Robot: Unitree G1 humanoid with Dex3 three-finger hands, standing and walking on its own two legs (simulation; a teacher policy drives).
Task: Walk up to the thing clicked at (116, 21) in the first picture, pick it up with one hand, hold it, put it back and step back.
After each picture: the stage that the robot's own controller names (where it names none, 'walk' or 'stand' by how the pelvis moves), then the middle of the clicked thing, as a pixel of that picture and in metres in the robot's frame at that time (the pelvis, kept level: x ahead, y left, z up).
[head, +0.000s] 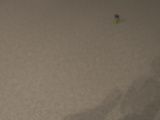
stand; (116, 19) +1.89 -0.47 -0.72
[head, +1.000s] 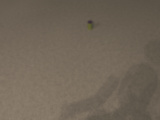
walk; (90, 25) +1.79 +0.00 -0.70
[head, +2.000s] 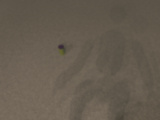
walk; (61, 50) +1.25 +0.29 -0.72
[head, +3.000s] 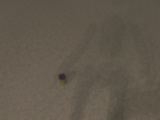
walk; (62, 79) +0.82 +0.23 -0.71
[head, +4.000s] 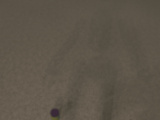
walk; (55, 115) +0.49 +0.19 -0.69
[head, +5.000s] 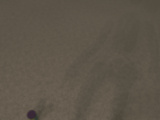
stand; (32, 117) +0.47 +0.36 -0.69
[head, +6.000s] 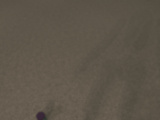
walk; (41, 118) +0.47 +0.33 -0.72
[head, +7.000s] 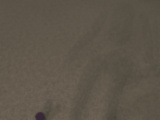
stand; (40, 118) +0.44 +0.29 -0.70
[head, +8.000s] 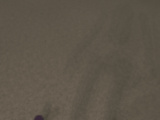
stand; out of the picture +0.43 +0.31 -0.71
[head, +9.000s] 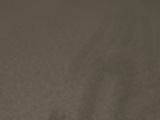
stand; out of the picture +0.40 +0.27 -0.73
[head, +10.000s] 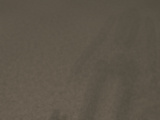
stand; out of the picture +0.41 +0.27 -0.73
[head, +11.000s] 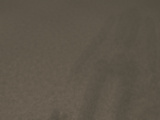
stand; out of the picture +0.41 +0.27 -0.73
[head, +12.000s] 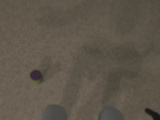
go down; (37, 77) +0.47 +0.27 -0.51
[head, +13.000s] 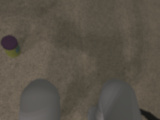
go down; (11, 47) +0.50 +0.30 -0.30
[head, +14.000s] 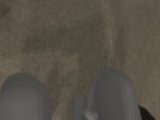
close in; out of the picture +0.48 +0.33 -0.25
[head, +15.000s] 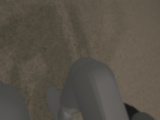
close; out of the picture +0.46 +0.37 -0.23
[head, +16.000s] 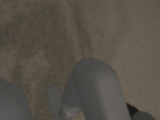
lift; out of the picture +0.45 +0.35 -0.23
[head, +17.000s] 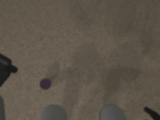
close; (45, 84) +0.45 +0.22 -0.48
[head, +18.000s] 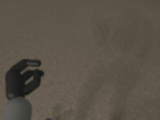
hold; out of the picture +0.41 +0.22 -0.65
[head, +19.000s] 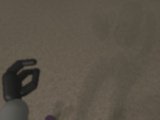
hold; out of the picture +0.40 +0.22 -0.66
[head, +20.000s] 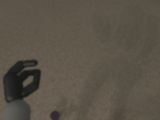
stand; (54, 118) +0.43 +0.20 -0.66
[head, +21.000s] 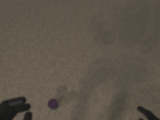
hold; (53, 104) +0.43 +0.21 -0.59
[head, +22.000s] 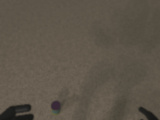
hold; (55, 108) +0.43 +0.20 -0.61
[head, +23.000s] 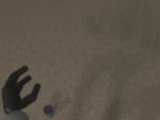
stand; (48, 112) +0.42 +0.22 -0.65
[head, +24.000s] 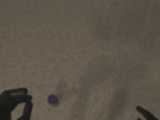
hold; (53, 101) +0.43 +0.20 -0.58
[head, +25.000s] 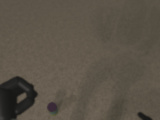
crouch; (52, 109) +0.43 +0.21 -0.62
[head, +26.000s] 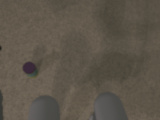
crouch; (30, 70) +0.47 +0.24 -0.43
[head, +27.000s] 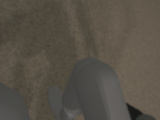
lower; out of the picture +0.45 +0.31 -0.23
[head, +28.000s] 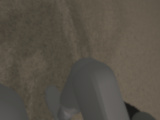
lower; out of the picture +0.45 +0.32 -0.23
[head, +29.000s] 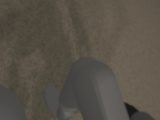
lower; out of the picture +0.45 +0.32 -0.23
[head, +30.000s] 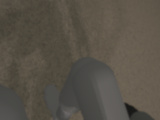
lower; out of the picture +0.45 +0.32 -0.24
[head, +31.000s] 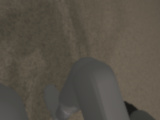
loosen; out of the picture +0.45 +0.32 -0.24
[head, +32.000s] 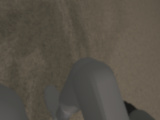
withdraw; out of the picture +0.43 +0.29 -0.23
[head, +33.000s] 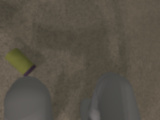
walk; (21, 62) +0.41 +0.20 -0.30
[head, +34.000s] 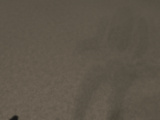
stand; out of the picture +0.34 +0.15 -0.67
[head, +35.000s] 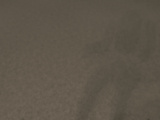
stand; out of the picture +0.34 +0.17 -0.69
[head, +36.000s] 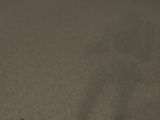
stand; out of the picture +0.34 +0.15 -0.69
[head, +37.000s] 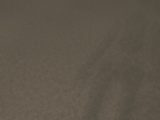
stand; out of the picture +0.35 +0.16 -0.75
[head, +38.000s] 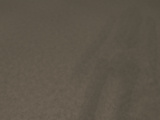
stand; out of the picture +0.33 +0.17 -0.75
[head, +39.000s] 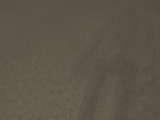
walk; out of the picture +0.33 +0.17 -0.75
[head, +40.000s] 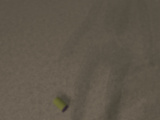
walk; (60, 104) +0.48 +0.19 -0.72
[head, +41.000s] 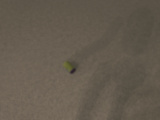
walk; (69, 67) +0.83 +0.13 -0.72
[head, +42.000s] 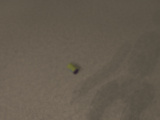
stand; (72, 68) +1.01 +0.16 -0.74
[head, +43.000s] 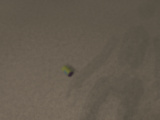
stand; (67, 71) +0.97 +0.14 -0.75
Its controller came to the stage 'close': yes
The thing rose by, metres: 0.01
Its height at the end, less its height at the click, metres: -0.02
